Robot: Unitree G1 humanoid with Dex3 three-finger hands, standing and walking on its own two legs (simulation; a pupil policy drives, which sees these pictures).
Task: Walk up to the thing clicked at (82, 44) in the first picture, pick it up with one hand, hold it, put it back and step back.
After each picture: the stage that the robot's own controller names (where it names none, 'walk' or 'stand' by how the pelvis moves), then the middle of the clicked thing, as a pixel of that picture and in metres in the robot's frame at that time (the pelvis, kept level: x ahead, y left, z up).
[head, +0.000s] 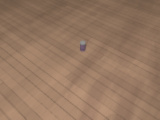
stand; (82, 46) +1.38 +0.03 -0.72
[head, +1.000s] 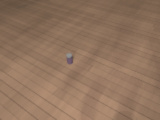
walk; (69, 58) +1.25 +0.26 -0.71
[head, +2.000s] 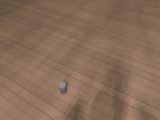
walk; (63, 88) +0.79 +0.27 -0.72
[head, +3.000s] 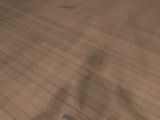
walk; out of the picture +0.46 +0.16 -0.70
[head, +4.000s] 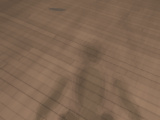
stand; out of the picture +0.37 +0.20 -0.72
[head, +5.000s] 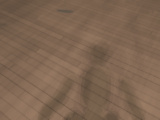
stand; out of the picture +0.35 +0.18 -0.72
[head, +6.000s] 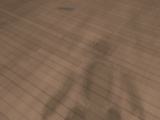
stand; out of the picture +0.32 +0.18 -0.72
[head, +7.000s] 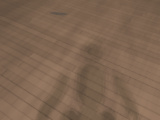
stand; out of the picture +0.30 +0.19 -0.73
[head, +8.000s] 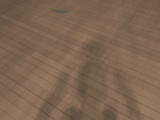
stand; out of the picture +0.29 +0.18 -0.73
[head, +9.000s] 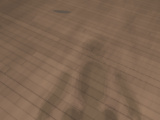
stand; out of the picture +0.29 +0.17 -0.73
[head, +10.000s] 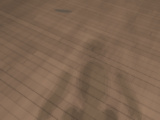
stand; out of the picture +0.29 +0.17 -0.73
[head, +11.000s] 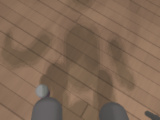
go down; (43, 92) +0.36 +0.20 -0.44
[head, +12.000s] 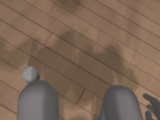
go down; (31, 76) +0.38 +0.23 -0.31
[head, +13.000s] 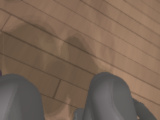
close in; out of the picture +0.35 +0.27 -0.23
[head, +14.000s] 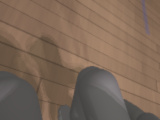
close; out of the picture +0.35 +0.27 -0.21
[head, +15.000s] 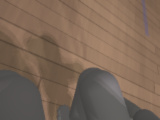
lift; out of the picture +0.34 +0.28 -0.22
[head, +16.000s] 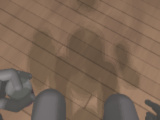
lift; (21, 93) +0.29 +0.22 -0.06
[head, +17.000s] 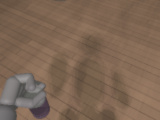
hold; (38, 103) +0.30 +0.17 -0.03
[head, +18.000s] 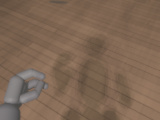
hold; out of the picture +0.17 +0.45 -0.70
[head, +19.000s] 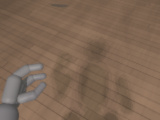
stand; out of the picture +0.13 +0.44 -0.70
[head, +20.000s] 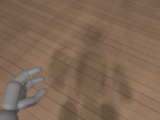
stand; out of the picture +0.10 +0.44 -0.67
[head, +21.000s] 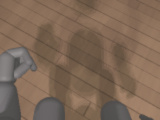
crouch; out of the picture +0.09 +0.45 -0.45
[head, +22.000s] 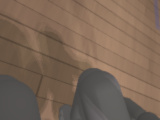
lower; out of the picture +0.00 +0.44 -0.25
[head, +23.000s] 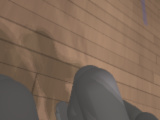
lower; out of the picture -0.02 +0.42 -0.24
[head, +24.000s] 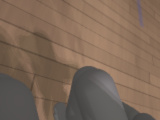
lower; out of the picture -0.04 +0.41 -0.25
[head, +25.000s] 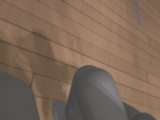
lower; out of the picture -0.04 +0.41 -0.25
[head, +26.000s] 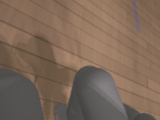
lower; out of the picture -0.04 +0.40 -0.24
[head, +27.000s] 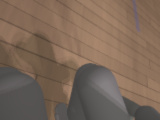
open; out of the picture -0.03 +0.40 -0.23
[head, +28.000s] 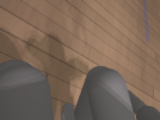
stand; out of the picture -0.02 +0.40 -0.24
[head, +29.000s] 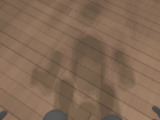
walk; out of the picture +0.04 +0.44 -0.54
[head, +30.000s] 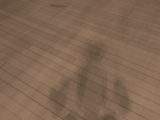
stand; out of the picture +0.01 +0.43 -0.69
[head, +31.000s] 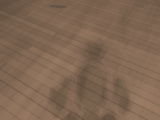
stand; out of the picture +0.01 +0.43 -0.69
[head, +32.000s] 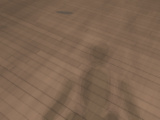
stand; out of the picture +0.04 +0.42 -0.74
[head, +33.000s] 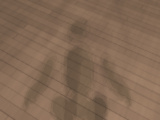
walk; out of the picture +0.09 +0.37 -0.73
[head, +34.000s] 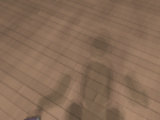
walk; out of the picture +0.35 +0.43 -0.72
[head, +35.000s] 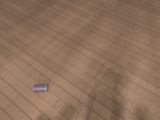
stand; (40, 88) +0.69 +0.41 -0.72
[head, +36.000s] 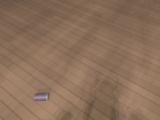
stand; (41, 97) +0.68 +0.39 -0.74
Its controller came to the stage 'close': yes
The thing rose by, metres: 0.68
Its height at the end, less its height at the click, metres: -0.02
